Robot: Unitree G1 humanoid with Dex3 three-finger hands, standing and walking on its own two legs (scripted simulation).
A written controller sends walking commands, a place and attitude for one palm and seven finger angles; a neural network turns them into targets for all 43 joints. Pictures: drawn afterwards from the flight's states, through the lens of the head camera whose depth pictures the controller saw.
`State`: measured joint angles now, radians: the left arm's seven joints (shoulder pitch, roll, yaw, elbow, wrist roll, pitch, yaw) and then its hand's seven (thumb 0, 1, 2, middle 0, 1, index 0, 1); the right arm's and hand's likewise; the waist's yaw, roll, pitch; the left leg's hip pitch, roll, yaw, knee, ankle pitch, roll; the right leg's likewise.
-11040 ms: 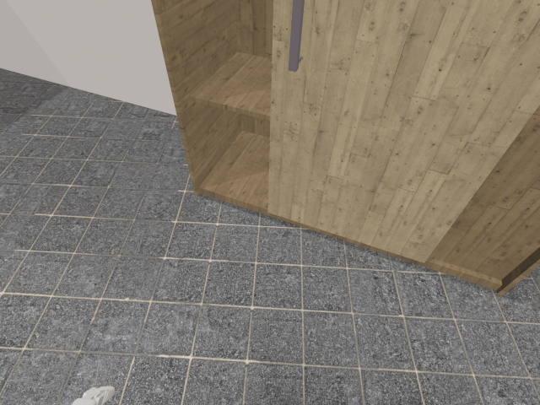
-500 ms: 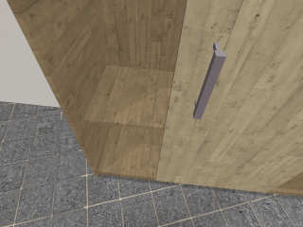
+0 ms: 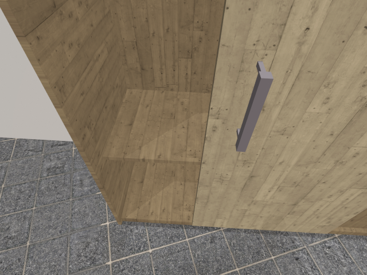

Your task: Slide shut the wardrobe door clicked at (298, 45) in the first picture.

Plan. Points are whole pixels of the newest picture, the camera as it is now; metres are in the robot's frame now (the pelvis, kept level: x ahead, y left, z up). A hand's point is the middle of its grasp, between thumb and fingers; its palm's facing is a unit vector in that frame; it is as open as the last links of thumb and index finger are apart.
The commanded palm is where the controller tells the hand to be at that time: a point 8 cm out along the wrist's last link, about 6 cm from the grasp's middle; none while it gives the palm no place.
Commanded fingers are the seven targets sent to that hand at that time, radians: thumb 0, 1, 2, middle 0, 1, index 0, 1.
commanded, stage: come to a stop and stand still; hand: right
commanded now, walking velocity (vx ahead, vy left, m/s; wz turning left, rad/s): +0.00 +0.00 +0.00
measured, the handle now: (249, 110) +0.45 -0.13 +0.13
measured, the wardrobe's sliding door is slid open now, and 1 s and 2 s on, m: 0.38 0.38 0.38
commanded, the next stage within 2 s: look again from close up in 1.06 s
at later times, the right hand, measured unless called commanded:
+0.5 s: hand out of the picture +0.00 -0.19 -0.18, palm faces +0.01 +0.98 -0.20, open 7.4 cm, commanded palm none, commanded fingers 0.00 -0.90 -0.90 0.20 0.30 0.20 0.30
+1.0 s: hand out of the picture +0.00 -0.21 -0.18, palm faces +0.03 +0.99 -0.16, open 7.4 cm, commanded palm none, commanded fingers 0.00 -0.90 -0.90 0.20 0.30 0.20 0.30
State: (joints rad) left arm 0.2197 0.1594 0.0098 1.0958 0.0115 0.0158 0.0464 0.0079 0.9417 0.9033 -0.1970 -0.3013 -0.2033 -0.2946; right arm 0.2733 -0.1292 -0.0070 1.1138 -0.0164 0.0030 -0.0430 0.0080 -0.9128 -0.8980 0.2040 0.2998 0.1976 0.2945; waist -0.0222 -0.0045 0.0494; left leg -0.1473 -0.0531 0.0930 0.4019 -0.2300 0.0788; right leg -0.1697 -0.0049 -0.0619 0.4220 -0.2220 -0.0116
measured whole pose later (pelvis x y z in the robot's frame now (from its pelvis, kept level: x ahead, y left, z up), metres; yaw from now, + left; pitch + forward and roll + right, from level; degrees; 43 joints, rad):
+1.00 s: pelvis +0.02 -0.05 +0.00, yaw +0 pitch -1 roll +0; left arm 0.28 0.15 -0.03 1.13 0.01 -0.03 0.04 0.01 0.91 0.90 -0.20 -0.30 -0.20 -0.29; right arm 0.31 -0.12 0.02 1.12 -0.01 -0.01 -0.04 0.00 -0.90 -0.90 0.20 0.30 0.20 0.29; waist -0.01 0.00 0.03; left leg -0.16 0.02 0.06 0.46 -0.28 0.00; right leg -0.15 0.07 -0.09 0.42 -0.25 -0.09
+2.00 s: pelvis +0.01 -0.06 +0.00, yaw +0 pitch -1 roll +0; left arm 0.31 0.12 -0.02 1.15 0.01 -0.03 0.03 0.00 0.90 0.90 -0.20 -0.30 -0.20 -0.29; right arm 0.34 -0.11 0.02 1.13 -0.02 0.00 -0.04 0.00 -0.90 -0.90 0.20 0.30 0.20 0.29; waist -0.01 0.00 0.02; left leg -0.16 0.04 0.05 0.44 -0.25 -0.01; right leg -0.15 0.09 -0.09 0.38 -0.22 -0.11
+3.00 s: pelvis +0.00 -0.02 -0.03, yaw -2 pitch +5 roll +1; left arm 0.30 0.29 -0.01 0.65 -0.06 -0.30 0.07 0.02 0.90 0.90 -0.20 -0.30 -0.21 -0.30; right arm 0.31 -0.33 -0.33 0.04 0.37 -0.24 0.38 0.00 0.05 -0.50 0.27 0.91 0.26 0.90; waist 0.00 -0.04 -0.07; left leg -0.43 -0.04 0.10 0.70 -0.36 0.06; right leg -0.47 0.01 -0.03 0.74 -0.36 -0.05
